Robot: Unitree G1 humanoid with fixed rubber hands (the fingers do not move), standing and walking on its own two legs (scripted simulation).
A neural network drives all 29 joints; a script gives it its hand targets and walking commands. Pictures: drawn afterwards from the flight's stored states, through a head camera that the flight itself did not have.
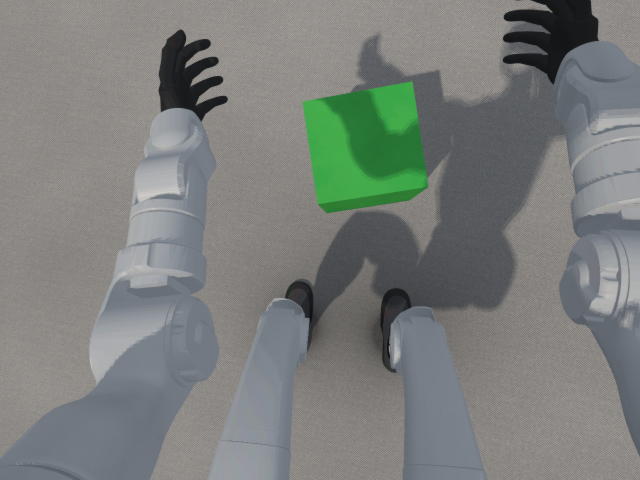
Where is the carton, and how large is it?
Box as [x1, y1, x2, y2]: [303, 81, 427, 212]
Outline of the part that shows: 412,81 303,101 317,203 326,212 408,200 427,187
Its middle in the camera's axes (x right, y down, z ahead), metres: +0.10 -0.18 +0.85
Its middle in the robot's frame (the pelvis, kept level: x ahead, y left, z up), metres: +0.53 +0.00 -0.53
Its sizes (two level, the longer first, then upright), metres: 0.210 0.200 0.250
